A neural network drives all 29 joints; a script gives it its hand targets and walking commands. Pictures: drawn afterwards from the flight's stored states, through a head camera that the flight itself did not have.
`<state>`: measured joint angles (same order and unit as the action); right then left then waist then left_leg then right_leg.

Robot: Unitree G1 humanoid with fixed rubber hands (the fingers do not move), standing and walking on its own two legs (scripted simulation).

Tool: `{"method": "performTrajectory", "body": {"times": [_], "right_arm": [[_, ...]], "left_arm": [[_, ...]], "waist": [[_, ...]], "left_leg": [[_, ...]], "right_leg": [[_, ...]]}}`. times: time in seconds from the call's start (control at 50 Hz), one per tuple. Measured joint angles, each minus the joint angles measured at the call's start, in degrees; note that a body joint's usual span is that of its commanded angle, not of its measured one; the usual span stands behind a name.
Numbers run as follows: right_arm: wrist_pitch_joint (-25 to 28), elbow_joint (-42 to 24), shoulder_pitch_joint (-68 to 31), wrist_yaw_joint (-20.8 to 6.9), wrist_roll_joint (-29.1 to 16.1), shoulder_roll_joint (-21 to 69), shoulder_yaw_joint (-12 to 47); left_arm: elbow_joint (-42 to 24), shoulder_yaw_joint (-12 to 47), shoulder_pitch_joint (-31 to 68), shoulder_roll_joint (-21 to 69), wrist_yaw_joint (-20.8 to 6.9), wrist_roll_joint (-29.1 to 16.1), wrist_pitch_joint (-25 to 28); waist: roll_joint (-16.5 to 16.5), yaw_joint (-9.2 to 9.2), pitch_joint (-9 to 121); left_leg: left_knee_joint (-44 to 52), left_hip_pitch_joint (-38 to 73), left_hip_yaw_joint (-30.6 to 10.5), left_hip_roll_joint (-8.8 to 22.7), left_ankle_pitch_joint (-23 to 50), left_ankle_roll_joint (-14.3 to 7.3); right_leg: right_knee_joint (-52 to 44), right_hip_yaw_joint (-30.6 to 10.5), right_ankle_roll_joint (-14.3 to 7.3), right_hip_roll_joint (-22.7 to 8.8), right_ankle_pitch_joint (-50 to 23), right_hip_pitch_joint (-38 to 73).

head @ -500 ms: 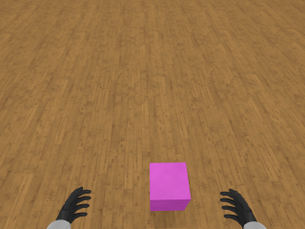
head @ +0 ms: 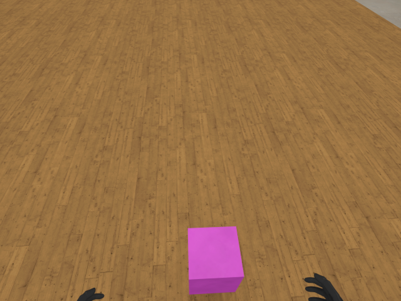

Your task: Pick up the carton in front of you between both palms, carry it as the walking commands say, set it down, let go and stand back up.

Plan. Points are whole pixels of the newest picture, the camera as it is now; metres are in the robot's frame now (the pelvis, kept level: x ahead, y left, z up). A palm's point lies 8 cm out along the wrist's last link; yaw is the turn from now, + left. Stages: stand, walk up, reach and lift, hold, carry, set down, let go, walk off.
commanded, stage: stand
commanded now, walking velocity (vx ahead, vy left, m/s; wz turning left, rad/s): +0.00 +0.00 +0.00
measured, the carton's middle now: (212, 261) +0.40 -0.06 -0.64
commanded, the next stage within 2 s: none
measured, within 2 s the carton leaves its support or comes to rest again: neither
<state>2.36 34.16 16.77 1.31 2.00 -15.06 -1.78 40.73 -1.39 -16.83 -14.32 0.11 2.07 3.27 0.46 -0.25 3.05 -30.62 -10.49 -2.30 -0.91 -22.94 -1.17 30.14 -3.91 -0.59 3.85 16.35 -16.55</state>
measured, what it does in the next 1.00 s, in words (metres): stands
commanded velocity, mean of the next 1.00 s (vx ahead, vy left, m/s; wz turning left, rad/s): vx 0.00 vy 0.00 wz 0.00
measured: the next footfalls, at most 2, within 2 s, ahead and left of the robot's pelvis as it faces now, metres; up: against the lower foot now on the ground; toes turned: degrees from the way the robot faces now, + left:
none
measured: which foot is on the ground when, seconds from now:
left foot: down 0.00-1.00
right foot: down 0.00-1.00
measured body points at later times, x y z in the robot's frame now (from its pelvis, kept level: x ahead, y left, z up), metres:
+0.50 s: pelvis +0.02 +0.00 -0.01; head +0.02 +0.01 +0.44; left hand +0.10 +0.26 -0.14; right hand +0.08 -0.26 -0.12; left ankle -0.08 +0.11 -0.73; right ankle -0.01 -0.12 -0.73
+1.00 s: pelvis +0.00 +0.01 +0.00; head +0.00 +0.01 +0.45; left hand +0.02 +0.26 -0.16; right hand -0.02 -0.24 -0.14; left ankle -0.08 +0.11 -0.73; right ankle -0.01 -0.12 -0.73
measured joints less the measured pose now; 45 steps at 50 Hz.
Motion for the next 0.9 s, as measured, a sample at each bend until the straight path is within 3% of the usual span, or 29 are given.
{"method": "performTrajectory", "body": {"times": [0.4, 0.9], "right_arm": [[-1.4, 5.0, 4.0, 1.7, -1.4, 0.9, 2.2], [-2.8, 16.1, 6.5, 1.9, -1.0, 2.1, 3.0]], "left_arm": [[7.1, 1.3, -0.6, 0.4, 1.5, -1.0, -1.7], [16.7, 2.1, -1.5, 1.6, 2.2, -1.1, -4.2]], "waist": [[-0.4, -0.43, 2.0], [-0.2, -0.12, -1.8]], "left_leg": [[-2.5, 0.1, 1.8, -0.4, -3.7, -0.6], [0.8, 4.2, 3.2, -0.6, -1.1, -1.2]], "right_leg": [[5.7, -1.7, -0.1, 0.2, 4.8, -1.9], [2.5, -3.2, 0.5, 0.0, 1.9, 1.9]]}}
